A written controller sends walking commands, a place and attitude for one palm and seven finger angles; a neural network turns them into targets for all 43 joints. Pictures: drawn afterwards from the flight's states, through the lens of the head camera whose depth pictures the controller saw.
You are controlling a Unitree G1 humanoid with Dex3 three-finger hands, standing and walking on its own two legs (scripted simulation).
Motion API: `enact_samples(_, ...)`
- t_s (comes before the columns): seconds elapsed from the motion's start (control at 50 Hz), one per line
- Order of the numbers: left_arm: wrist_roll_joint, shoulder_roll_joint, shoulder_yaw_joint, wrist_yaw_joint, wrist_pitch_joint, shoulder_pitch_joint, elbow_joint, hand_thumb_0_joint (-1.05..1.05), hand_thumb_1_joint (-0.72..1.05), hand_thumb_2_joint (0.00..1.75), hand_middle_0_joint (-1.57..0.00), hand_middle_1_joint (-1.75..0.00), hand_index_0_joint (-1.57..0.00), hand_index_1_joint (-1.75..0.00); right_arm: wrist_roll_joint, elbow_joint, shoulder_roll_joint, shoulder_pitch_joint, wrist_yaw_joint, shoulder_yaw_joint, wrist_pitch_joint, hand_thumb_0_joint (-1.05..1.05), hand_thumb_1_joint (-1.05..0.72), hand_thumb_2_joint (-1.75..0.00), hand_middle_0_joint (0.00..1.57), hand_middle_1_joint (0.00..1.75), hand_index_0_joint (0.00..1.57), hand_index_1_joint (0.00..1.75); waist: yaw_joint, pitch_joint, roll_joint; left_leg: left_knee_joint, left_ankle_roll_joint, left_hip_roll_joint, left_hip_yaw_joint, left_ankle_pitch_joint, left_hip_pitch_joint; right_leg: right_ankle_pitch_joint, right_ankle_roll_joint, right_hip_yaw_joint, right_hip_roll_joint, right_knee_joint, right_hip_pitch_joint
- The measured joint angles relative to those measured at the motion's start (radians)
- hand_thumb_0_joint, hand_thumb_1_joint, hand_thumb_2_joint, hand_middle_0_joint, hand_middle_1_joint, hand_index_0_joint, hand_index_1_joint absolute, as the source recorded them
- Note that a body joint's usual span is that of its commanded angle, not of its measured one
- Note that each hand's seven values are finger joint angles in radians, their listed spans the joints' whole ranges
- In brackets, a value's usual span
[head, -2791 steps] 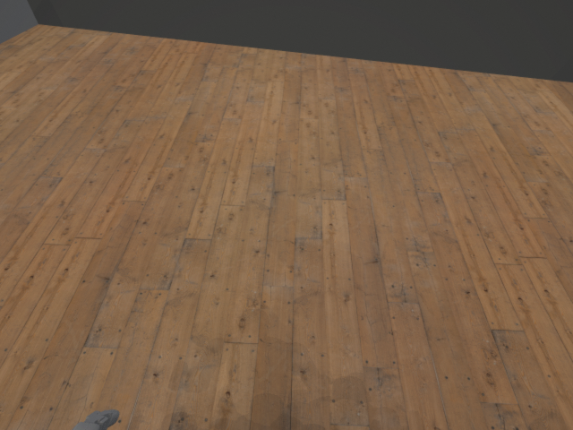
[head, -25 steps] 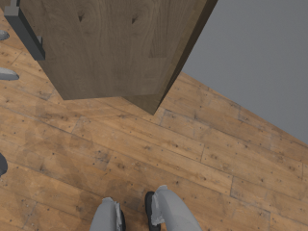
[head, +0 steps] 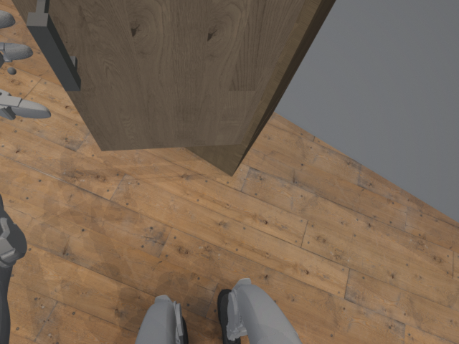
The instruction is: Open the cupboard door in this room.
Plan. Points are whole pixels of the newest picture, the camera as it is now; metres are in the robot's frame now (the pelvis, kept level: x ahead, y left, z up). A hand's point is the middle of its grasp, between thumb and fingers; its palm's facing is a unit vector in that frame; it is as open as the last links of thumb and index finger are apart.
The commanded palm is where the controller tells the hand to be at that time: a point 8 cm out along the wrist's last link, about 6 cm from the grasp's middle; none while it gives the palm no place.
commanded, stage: move the hooked fingers beside the handle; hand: left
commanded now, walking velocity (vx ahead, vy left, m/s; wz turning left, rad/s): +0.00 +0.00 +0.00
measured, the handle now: (59, 46) +0.58 +0.21 +0.06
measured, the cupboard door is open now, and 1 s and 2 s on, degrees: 39 39 39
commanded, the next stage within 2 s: slide the fingers in behind the handle in 0.02 s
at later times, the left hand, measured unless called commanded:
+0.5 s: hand (34, 72) +0.52 +0.24 +0.07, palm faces +0.02 -1.00 -0.01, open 14.0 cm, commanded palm +0.51 +0.28 +0.06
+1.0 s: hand (56, 71) +0.53 +0.21 +0.06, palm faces +0.01 -1.00 -0.01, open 14.0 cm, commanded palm +0.51 +0.25 +0.06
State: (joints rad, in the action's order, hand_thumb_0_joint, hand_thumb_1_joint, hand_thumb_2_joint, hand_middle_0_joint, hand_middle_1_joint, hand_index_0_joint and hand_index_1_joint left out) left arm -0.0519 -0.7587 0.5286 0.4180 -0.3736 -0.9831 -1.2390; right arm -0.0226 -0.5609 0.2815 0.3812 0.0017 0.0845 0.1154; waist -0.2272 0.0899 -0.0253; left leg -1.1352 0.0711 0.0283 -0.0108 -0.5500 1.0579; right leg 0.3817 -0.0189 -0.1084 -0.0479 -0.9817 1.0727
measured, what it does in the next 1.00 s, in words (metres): stands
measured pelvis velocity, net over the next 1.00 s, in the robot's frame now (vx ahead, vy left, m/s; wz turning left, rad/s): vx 0.00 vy -0.01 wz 0.00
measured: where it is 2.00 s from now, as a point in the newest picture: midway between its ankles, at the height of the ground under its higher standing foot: outside the picture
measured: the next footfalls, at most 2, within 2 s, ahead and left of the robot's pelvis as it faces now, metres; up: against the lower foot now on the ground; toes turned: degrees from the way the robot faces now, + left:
none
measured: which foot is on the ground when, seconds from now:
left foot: down 0.00-1.00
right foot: down 0.00-1.00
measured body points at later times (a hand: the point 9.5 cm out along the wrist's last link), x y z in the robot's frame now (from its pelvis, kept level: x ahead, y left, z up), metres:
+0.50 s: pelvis +0.00 +0.00 +0.00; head +0.16 +0.04 +0.42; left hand +0.52 +0.29 +0.07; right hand -0.02 -0.27 -0.09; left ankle -0.02 +0.06 -0.65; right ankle +0.04 -0.12 -0.65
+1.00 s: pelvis +0.00 -0.01 +0.00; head +0.16 +0.03 +0.42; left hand +0.52 +0.27 +0.07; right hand -0.01 -0.27 -0.10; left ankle -0.02 +0.06 -0.65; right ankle +0.04 -0.12 -0.65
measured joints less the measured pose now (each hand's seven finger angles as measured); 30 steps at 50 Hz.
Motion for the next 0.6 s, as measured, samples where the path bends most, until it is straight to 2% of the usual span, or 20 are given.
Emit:
enact_samples(0.14,-0.008,-0.038,0.003,0.032,0.021,-0.002,0.001,-0.01,-0.50,0.30,-0.30,-1.20,-0.30,-1.20,0.006,-0.007,-0.001,0.023,-0.001,0.007,0.009,0.00,-0.90,-0.90,0.20,0.30,0.20,0.30,0.000,-0.003,-0.005,0.003,-0.001,0.003,0.000,0.004,0.005,-0.006,-0.001,0.001,-0.003,0.005,0.005)
enact_samples(0.26,-0.041,-0.002,-0.033,0.045,0.022,0.009,0.013,-0.01,-0.50,0.30,-0.29,-1.20,-0.30,-1.20,0.008,-0.026,-0.001,0.043,0.002,0.005,0.015,0.00,-0.90,-0.90,0.20,0.30,0.20,0.30,0.014,0.007,-0.006,0.015,-0.002,-0.001,0.004,0.010,-0.006,-0.009,-0.001,-0.003,0.000,0.018,-0.009)
enact_samples(0.44,-0.017,0.066,-0.048,-0.019,0.006,0.023,0.033,-0.01,-0.50,0.30,-0.29,-1.20,-0.30,-1.20,-0.001,-0.021,0.001,0.033,0.008,-0.009,0.010,0.00,-0.90,-0.90,0.20,0.30,0.20,0.30,0.003,0.016,-0.006,0.015,-0.004,-0.001,0.003,0.010,-0.012,-0.008,-0.003,-0.002,0.000,0.015,-0.014)
enact_samples(0.6,0.009,0.043,-0.028,-0.057,0.003,0.005,0.004,-0.01,-0.50,0.30,-0.30,-1.20,-0.30,-1.20,0.000,0.000,-0.002,0.019,0.006,0.000,-0.003,0.00,-0.90,-0.90,0.20,0.30,0.20,0.30,-0.008,0.002,-0.003,0.008,-0.004,0.003,-0.007,0.008,-0.009,-0.007,-0.006,0.008,-0.004,0.001,-0.002)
